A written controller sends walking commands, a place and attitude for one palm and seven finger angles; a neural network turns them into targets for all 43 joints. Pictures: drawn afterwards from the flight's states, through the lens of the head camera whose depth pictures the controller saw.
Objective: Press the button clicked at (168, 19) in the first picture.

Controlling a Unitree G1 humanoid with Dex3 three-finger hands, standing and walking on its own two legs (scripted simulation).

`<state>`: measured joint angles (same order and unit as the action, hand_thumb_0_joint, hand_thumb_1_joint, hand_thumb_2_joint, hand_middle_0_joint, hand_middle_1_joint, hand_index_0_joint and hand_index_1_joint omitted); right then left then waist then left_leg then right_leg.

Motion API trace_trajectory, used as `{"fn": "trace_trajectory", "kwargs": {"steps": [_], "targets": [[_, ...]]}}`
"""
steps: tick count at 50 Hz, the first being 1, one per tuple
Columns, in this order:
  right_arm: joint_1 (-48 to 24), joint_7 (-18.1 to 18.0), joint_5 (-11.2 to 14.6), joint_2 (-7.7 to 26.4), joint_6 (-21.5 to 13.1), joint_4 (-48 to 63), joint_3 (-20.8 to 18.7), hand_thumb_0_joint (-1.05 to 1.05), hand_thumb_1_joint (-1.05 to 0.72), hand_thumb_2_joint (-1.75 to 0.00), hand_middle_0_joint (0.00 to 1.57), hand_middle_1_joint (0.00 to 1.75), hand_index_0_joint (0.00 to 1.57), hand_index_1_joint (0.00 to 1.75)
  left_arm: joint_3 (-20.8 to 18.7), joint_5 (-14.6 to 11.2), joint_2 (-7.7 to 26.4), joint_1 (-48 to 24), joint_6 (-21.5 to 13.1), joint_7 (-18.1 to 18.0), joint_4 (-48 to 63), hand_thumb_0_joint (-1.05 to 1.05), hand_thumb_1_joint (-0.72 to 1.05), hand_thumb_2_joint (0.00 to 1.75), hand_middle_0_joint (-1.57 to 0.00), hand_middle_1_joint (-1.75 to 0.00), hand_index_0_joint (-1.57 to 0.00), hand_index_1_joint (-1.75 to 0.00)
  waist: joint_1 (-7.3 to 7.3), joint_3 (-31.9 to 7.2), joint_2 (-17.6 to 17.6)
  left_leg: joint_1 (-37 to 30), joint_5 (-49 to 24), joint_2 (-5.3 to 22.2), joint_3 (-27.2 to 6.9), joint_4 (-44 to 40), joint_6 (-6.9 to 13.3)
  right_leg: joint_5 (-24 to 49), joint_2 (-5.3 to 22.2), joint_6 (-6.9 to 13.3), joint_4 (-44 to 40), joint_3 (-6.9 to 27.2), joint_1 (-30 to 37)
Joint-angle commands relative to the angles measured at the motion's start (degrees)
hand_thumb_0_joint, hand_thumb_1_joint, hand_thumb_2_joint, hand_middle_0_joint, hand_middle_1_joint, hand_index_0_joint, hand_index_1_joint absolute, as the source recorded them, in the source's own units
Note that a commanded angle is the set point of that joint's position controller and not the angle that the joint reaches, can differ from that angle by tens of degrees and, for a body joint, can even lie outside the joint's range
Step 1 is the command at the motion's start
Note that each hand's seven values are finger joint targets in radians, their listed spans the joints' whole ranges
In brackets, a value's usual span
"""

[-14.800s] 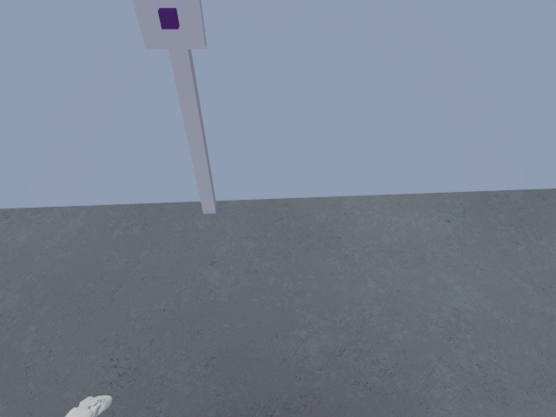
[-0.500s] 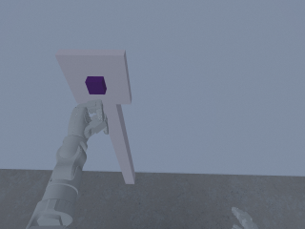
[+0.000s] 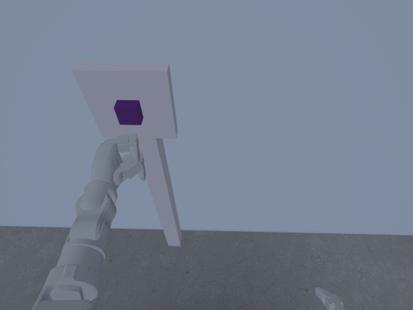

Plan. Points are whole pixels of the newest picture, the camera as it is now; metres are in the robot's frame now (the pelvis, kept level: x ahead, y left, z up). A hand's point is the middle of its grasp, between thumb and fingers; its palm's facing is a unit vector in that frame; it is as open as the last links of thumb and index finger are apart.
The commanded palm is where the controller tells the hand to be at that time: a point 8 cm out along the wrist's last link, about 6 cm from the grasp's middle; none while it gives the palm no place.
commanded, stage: aim a knuckle at the button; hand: left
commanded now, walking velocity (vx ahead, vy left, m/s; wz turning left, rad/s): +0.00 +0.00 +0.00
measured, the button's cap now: (129, 111) +0.48 +0.18 +0.13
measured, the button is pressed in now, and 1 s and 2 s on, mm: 0 0 12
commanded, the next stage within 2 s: press the button with the knuckle in 0.72 s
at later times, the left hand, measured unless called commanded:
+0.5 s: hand (141, 162) +0.36 +0.14 +0.10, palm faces +0.00 -1.00 -0.02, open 3.1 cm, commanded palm +0.34 +0.20 +0.10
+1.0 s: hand (141, 160) +0.37 +0.14 +0.10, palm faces +0.00 -1.00 -0.02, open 3.1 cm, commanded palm +0.35 +0.19 +0.10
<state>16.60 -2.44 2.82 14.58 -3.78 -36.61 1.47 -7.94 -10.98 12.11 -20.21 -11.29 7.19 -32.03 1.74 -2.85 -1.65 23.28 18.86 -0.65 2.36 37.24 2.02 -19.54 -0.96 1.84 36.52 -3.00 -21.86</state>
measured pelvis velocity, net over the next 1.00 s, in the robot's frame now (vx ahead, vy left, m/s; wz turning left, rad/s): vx -0.01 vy -0.01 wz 0.01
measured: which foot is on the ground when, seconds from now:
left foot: down 0.00-1.00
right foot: down 0.00-1.00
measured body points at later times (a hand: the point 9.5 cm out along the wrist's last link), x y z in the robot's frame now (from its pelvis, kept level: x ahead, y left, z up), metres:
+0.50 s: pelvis +0.00 +0.00 +0.00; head +0.02 -0.01 +0.45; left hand +0.36 +0.19 +0.10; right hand +0.13 -0.24 -0.10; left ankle +0.00 +0.10 -0.72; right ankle -0.01 -0.10 -0.72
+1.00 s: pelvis -0.01 -0.01 +0.00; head +0.01 -0.02 +0.45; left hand +0.36 +0.19 +0.11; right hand +0.12 -0.25 -0.11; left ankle +0.00 +0.10 -0.72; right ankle -0.01 -0.10 -0.72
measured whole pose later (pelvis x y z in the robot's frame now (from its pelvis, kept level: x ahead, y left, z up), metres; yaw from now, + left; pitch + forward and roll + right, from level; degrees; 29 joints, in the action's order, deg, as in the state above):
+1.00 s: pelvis -0.01 -0.01 +0.00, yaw +1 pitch +4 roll +0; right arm 14.9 -2.9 3.0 14.4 -3.6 -37.0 2.1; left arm -7.1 -10.7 12.7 -22.3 -10.5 5.9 -32.5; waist 1.8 -2.5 -1.9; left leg 22.5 18.0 -0.5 1.6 36.7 1.5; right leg -19.1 -1.2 2.4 36.2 -3.7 -20.9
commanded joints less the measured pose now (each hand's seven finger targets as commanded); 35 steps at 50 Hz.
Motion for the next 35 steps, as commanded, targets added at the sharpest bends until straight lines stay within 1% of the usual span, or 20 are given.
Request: {"fn": "trace_trajectory", "kwargs": {"steps": [1, 2, 4, 7, 9, 10, 12, 13, 15, 18, 21, 23, 24, 25, 28, 30, 32, 33, 34, 35], "targets": [[-2.91, -0.46, -0.31, 6.9, -2.76, 7.69, -2.21, 0.0, -0.9, -0.9, 0.2, 0.3, 0.2, 0.3, -5.14, 0.08, 11.56, -25.28, -6.03, -2.17, 15.96, 0.0, 0.9, 0.9, -1.3, -1.5, -1.3, -1.5, 0.14, -17.35, 0.49, -9.88, -13.34, 0.61, -3.21, -4.01, -0.14, 17.04, 0.24, -0.41, -4.24, 2.75, 4.14], [-2.8, -0.49, -0.28, 6.77, -2.8, 7.47, -2.12, 0.0, -0.9, -0.9, 0.2, 0.3, 0.2, 0.3, -4.35, 0.22, 10.72, -25.53, -6.04, -2.25, 14.87, 0.0, 0.9, 0.9, -1.3, -1.5, -1.3, -1.5, 0.5, -16.42, 1.91, -9.35, -13.42, 0.7, -3.25, -4.14, -0.18, 17.44, 0.17, -0.45, -4.13, 2.55, 4.36], [-2.72, -0.34, -0.26, 6.74, -2.91, 7.4, -2.24, 0.0, -0.9, -0.9, 0.2, 0.3, 0.2, 0.3, -4.67, 0.38, 10.57, -23.95, -6.04, -2.26, 14.36, 0.0, 0.9, 0.9, -1.3, -1.5, -1.3, -1.5, -0.14, -17.16, 0.01, -10.01, -14.69, 0.66, -3.13, -4.22, -0.4, 18.47, 0.16, -0.23, -3.82, 2.35, 4.69], [-2.44, -0.08, -0.12, 6.92, -2.59, 7.68, -2.24, 0.0, -0.9, -0.9, 0.2, 0.3, 0.2, 0.3, -4.72, 0.25, 10.05, -19.37, -4.48, -1.48, 11.18, 0.0, 0.9, 0.9, -1.3, -1.5, -1.3, -1.5, -0.63, -16.31, 1.49, -9.28, -16.33, 0.72, -3.01, -4.28, -0.47, 20.56, 0.15, -0.18, -3.89, 2.13, 5.43], [-2.51, 0.13, 0.05, 6.86, -2.53, 8.17, -2.39, 0.0, -0.9, -0.9, 0.2, 0.3, 0.2, 0.3, -3.46, -0.22, 7.79, -17.14, -3.17, -0.61, 10.55, 0.0, 0.9, 0.9, -1.3, -1.5, -1.3, -1.5, -0.66, -15.11, 1.26, -9.06, -16.62, 0.63, -2.59, -4.18, -0.53, 21.35, 0.15, -0.23, -4.16, 1.99, 4.91], [-2.19, 0.26, 0.03, 7.21, -2.39, 8.47, -2.4, 0.0, -0.9, -0.9, 0.2, 0.3, 0.2, 0.3, -4.22, -0.37, 8.47, -14.82, -2.69, -0.33, 9.71, 0.0, 0.9, 0.9, -1.3, -1.5, -1.3, -1.5, -1.08, -15.18, 3.78, -8.12, -16.87, 0.65, -2.79, -4.21, -0.43, 21.4, 0.08, -0.16, -4.12, 1.77, 5.84], [-2.63, 0.35, 0.39, 6.94, -2.3, 8.87, -2.29, 0.0, -0.9, -0.9, 0.2, 0.3, 0.2, 0.3, -1.01, -0.59, 4.99, -16.65, -1.9, 0.15, 10.58, 0.0, 0.9, 0.9, -1.3, -1.5, -1.3, -1.5, -0.02, -12.8, 3.21, -8.04, -15.97, 0.72, -2.71, -4.34, -0.46, 20.6, 0.1, -0.33, -4.38, 1.51, 3.64], [-2.49, 0.36, 0.3, 7.01, -2.38, 8.79, -2.46, 0.0, -0.9, -0.9, 0.2, 0.3, 0.2, 0.3, -0.84, -0.72, 4.98, -18.65, -1.92, 0.09, 11.65, 0.0, 0.9, 0.9, -1.3, -1.5, -1.3, -1.5, 0.49, -12.82, 3.61, -8.54, -15.15, 0.72, -2.66, -4.1, -0.37, 19.86, 0.01, -0.49, -4.58, 1.62, 2.76], [-2.51, 0.26, 0.02, 7.27, -2.37, 8.96, -2.55, 0.0, -0.9, -0.9, 0.2, 0.3, 0.2, 0.3, -2.86, -0.62, 7.52, -18.35, -2.7, -0.65, 14.07, 0.0, 0.9, 0.9, -1.3, -1.5, -1.3, -1.5, -0.1, -13.41, 4.54, -8.34, -15.29, 0.77, -2.9, -4.1, -0.28, 19.49, -0.03, -0.37, -4.42, 1.71, 3.65], [-3.31, 0.31, -0.29, 6.37, -2.93, 9.41, -2.51, 0.0, -0.9, -0.9, 0.2, 0.3, 0.2, 0.3, -2.12, 0.3, 7.39, -21.0, -5.01, -1.83, 21.56, 0.0, 0.9, 0.9, -1.3, -1.5, -1.3, -1.5, -0.45, -17.65, -1.5, -11.95, -18.35, 0.79, -2.92, -3.68, -0.53, 21.4, 0.2, -0.1, -3.39, 2.1, 4.49], [-3.27, 0.2, -0.45, 6.39, -3.09, 8.35, -2.41, 0.0, -0.9, -0.9, 0.2, 0.3, 0.2, 0.3, -2.55, 0.93, 8.73, -22.23, -6.0, -3.12, 22.23, 0.0, 0.9, 0.9, -1.3, -1.5, -1.3, -1.5, 0.3, -17.1, -0.28, -12.4, -18.24, 1.29, -3.6, -3.76, -0.62, 19.99, -0.09, -0.18, -3.36, 1.85, 3.76], [-3.55, 0.15, -0.28, 6.34, -3.14, 8.17, -2.34, 0.0, -0.9, -0.9, 0.2, 0.3, 0.2, 0.3, -1.44, 0.88, 6.93, -20.87, -5.35, -3.28, 19.88, 0.0, 0.9, 0.9, -1.3, -1.5, -1.3, -1.5, 0.42, -15.43, 0.66, -11.64, -16.34, 1.18, -3.58, -4.07, -0.65, 18.51, -0.11, -0.28, -3.8, 1.68, 3.04], [-3.79, 0.04, -0.2, 6.42, -3.03, 7.81, -2.21, 0.0, -0.9, -0.9, 0.2, 0.3, 0.2, 0.3, -0.29, 0.87, 5.9, -21.72, -4.66, -3.19, 18.02, 0.0, 0.9, 0.9, -1.3, -1.5, -1.3, -1.5, 1.04, -13.76, 1.2, -10.87, -14.24, 1.05, -3.35, -4.19, -0.54, 17.3, -0.06, -0.46, -4.38, 1.71, 2.12], [-3.41, -0.06, -0.14, 6.8, -2.79, 7.43, -2.25, 0.0, -0.9, -0.9, 0.2, 0.3, 0.2, 0.3, -1.7, 0.92, 7.52, -21.4, -3.94, -3.27, 15.29, 0.0, 0.9, 0.9, -1.3, -1.5, -1.3, -1.5, 0.97, -12.46, 3.86, -9.3, -12.74, 0.96, -3.54, -4.4, -0.34, 16.05, -0.12, -0.47, -4.79, 1.72, 2.38], [-3.94, -0.08, 0.05, 6.68, -2.42, 8.04, -2.19, 0.0, -0.9, -0.9, 0.2, 0.3, 0.2, 0.3, -1.37, 0.67, 6.24, -17.98, -1.92, -2.54, 12.6, 0.0, 0.9, 0.9, -1.3, -1.5, -1.3, -1.5, -0.02, -12.61, 2.47, -8.55, -12.22, 0.41, -2.76, -4.8, -0.45, 16.78, 0.33, -0.44, -5.2, 1.99, 3.48], [-3.74, 0.15, 0.0, 6.78, -2.29, 8.7, -2.16, 0.0, -0.9, -0.9, 0.2, 0.3, 0.2, 0.3, -1.97, 0.46, 6.3, -14.83, -1.31, -2.18, 12.04, 0.0, 0.9, 0.9, -1.3, -1.5, -1.3, -1.5, -0.89, -14.15, 3.45, -8.43, -13.88, 0.38, -2.8, -4.62, -0.42, 18.37, 0.27, -0.31, -4.77, 1.89, 4.92], [-3.83, 0.21, -0.06, 6.57, -2.18, 9.04, -2.14, 0.0, -0.9, -0.9, 0.2, 0.3, 0.2, 0.3, -2.62, 0.37, 7.41, -16.63, -1.81, -2.05, 14.91, 0.0, 0.9, 0.9, -1.3, -1.5, -1.3, -1.5, -0.99, -15.48, 1.86, -9.02, -15.05, 0.29, -2.57, -4.37, -0.49, 20.14, 0.45, -0.29, -4.52, 2.19, 5.71], [-4.1, 0.26, -0.03, 6.38, -2.22, 9.46, -2.1, 0.0, -0.9, -0.9, 0.2, 0.3, 0.2, 0.3, -2.28, 0.09, 6.66, -16.33, -2.14, -1.99, 15.77, 0.0, 0.9, 0.9, -1.3, -1.5, -1.3, -1.5, -0.91, -15.42, 1.88, -9.22, -14.82, 0.27, -2.33, -4.38, -0.37, 20.19, 0.38, -0.4, -4.75, 2.31, 5.65], [-3.99, 0.22, -0.08, 6.53, -2.25, 9.39, -2.17, 0.0, -0.9, -0.9, 0.2, 0.3, 0.2, 0.3, -3.78, 0.04, 8.68, -17.32, -2.79, -2.21, 16.97, 0.0, 0.9, 0.9, -1.3, -1.5, -1.3, -1.5, -0.86, -15.23, 3.2, -8.82, -14.94, 0.38, -2.42, -4.38, -0.35, 20.4, 0.34, -0.45, -4.77, 2.34, 6.1], [-4.1, 0.2, -0.32, 6.55, -2.29, 9.61, -2.11, 0.0, -0.9, -0.9, 0.2, 0.3, 0.2, 0.3, -3.9, -0.01, 8.94, -17.03, -3.5, -2.28, 17.92, 0.0, 0.9, 0.9, -1.3, -1.5, -1.3, -1.5, -1.11, -15.49, 3.68, -8.4, -14.92, 0.4, -2.42, -4.39, -0.21, 20.44, 0.28, -0.51, -4.66, 2.56, 6.77]]}}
